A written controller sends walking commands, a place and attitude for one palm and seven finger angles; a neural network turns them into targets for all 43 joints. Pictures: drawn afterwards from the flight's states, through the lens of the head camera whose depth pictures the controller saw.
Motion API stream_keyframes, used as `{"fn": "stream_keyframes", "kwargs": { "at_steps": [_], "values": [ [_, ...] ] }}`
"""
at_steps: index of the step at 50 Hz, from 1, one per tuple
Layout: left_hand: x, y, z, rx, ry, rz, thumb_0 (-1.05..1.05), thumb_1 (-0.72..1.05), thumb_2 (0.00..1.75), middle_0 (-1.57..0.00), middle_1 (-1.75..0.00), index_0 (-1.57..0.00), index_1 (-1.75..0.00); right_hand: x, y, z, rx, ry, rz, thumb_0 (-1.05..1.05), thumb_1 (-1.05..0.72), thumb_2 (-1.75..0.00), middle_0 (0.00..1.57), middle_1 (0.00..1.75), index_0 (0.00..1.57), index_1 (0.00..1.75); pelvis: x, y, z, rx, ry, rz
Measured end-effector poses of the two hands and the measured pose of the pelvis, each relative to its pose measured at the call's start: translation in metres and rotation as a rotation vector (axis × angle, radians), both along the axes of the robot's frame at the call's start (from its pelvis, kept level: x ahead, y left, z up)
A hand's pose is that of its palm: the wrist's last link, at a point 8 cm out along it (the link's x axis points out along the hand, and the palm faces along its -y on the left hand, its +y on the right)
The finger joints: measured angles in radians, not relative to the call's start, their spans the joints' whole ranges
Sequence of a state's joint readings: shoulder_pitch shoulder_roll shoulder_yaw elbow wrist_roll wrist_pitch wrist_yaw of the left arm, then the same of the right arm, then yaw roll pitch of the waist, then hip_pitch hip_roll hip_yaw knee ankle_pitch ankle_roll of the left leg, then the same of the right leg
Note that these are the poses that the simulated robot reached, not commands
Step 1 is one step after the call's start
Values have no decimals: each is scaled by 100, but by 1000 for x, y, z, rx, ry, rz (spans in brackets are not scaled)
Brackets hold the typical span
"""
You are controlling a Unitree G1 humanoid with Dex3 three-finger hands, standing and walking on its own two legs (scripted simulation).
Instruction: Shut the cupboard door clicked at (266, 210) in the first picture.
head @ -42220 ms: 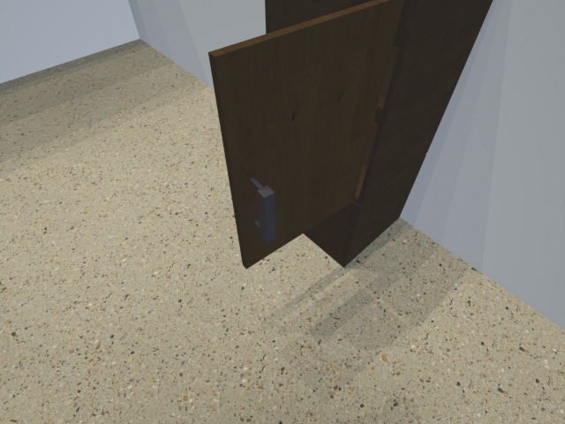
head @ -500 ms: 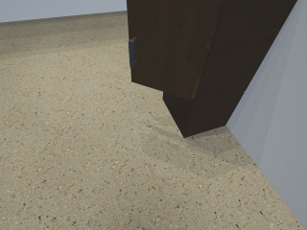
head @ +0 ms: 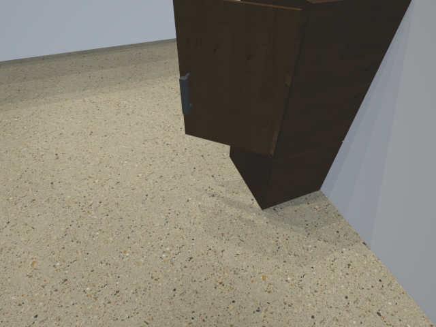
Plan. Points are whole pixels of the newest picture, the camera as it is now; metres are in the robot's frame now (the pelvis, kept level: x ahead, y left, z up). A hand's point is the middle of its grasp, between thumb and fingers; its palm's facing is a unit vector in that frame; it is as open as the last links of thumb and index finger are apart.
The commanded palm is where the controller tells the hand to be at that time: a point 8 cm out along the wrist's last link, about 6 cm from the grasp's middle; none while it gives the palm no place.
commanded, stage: let the arm hang, fingers relaxed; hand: left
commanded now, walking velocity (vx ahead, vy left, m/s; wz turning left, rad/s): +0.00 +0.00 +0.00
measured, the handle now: (187, 93) +0.98 +0.17 -0.11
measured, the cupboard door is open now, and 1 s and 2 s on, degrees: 48 48 48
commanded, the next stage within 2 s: look to check the result in 0.08 s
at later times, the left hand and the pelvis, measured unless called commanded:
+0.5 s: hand out of the picture +0.07 +0.24 -0.16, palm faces -0.02 -0.95 -0.32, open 7.4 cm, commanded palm none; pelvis +0.02 -0.01 +0.00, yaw +0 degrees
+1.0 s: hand out of the picture +0.11 +0.21 -0.16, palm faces +0.02 -0.95 -0.31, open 7.4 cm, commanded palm none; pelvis +0.04 -0.02 +0.00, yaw +3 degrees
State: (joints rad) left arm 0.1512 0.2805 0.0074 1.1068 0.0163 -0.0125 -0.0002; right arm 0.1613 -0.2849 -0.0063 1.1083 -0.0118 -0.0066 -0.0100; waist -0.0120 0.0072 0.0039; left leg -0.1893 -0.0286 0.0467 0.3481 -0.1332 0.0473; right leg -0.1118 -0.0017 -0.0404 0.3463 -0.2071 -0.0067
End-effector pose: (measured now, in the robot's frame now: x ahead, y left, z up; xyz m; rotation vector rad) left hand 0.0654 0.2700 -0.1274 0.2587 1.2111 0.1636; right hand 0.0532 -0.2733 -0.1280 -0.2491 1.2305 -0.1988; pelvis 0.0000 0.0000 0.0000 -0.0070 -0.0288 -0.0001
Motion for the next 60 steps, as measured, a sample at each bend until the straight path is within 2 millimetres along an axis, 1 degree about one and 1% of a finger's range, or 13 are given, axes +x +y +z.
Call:
{"fn": "stream_keyframes", "kwargs": {
  "at_steps": [3,6,16,24,29,37,43,47,50,53,57,60],
  "values": [
    [6,2,1,2,-5,-5,0,90,90,-20,-30,-20,-30,6,-4,3,-12,-5,4,0,-91,-89,20,30,20,30,2,0,1,1,0,1],
    [9,4,2,8,2,-5,0,90,90,-20,-30,-20,-30,9,-8,5,-22,-2,8,0,-91,-89,20,30,20,30,5,0,1,1,2,2],
    [0,14,4,37,65,12,0,90,90,-20,-30,-20,-30,17,-15,4,-31,32,17,1,-91,-89,20,30,20,30,14,-2,2,4,9,4],
    [-1,14,4,45,91,21,1,90,90,-20,-30,-20,-30,28,-16,3,-25,37,23,1,-91,-89,20,30,20,30,22,-5,2,5,10,5],
    [6,9,4,42,87,18,1,90,90,-20,-30,-20,-30,36,-17,2,-20,29,27,1,-91,-89,20,30,20,30,26,-7,3,7,13,4],
    [22,0,4,33,61,9,1,90,90,-20,-30,-20,-30,47,-19,3,-17,15,27,1,-91,-89,20,30,20,30,33,-11,3,9,17,3],
    [33,-4,5,32,39,3,0,90,90,-20,-30,-20,-30,51,-22,3,-18,10,22,1,-91,-89,20,30,20,30,37,-14,2,10,16,4],
    [37,-8,4,36,27,18,0,90,90,-20,-30,-20,-30,50,-22,0,-16,23,26,0,-91,-89,20,30,20,30,37,-16,1,12,20,23],
    [34,-14,0,28,19,45,0,90,90,-20,-30,-20,-30,45,-16,-7,1,49,36,0,-91,-89,20,30,20,30,36,-18,-3,11,23,47],
    [23,-19,-7,10,12,82,0,90,90,-20,-30,-20,-30,40,-6,-15,22,81,54,0,-91,-89,20,30,20,30,33,-17,-7,4,18,80],
    [0,-22,-20,-18,20,142,0,90,90,-20,-30,-20,-30,37,12,-22,43,119,78,1,-91,-89,20,30,20,30,30,-13,-15,0,-6,139],
    [-20,-19,-33,-45,41,190,0,90,90,-20,-30,-20,-30,39,28,-26,56,127,111,1,-91,-89,20,30,20,30,29,-5,-21,7,-14,188]
  ]
}}
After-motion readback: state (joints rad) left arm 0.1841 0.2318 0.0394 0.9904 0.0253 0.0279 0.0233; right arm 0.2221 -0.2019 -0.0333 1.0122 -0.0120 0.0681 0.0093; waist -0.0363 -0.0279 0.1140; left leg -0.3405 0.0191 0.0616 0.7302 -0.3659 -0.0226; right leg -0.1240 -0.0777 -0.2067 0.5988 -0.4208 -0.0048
